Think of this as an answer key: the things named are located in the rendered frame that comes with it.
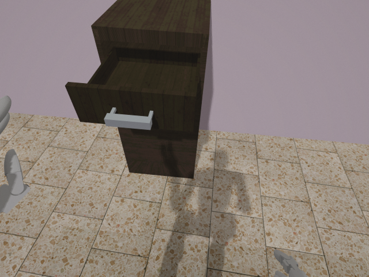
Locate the handle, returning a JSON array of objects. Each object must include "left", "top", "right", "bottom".
[{"left": 104, "top": 107, "right": 153, "bottom": 130}]

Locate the robot left hand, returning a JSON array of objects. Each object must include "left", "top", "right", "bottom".
[{"left": 0, "top": 96, "right": 30, "bottom": 214}]

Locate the drawer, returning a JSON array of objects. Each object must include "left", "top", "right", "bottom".
[{"left": 65, "top": 47, "right": 201, "bottom": 132}]

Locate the cabinet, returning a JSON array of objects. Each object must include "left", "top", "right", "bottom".
[{"left": 91, "top": 0, "right": 211, "bottom": 179}]

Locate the robot right hand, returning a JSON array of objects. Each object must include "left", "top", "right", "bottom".
[{"left": 274, "top": 249, "right": 307, "bottom": 277}]

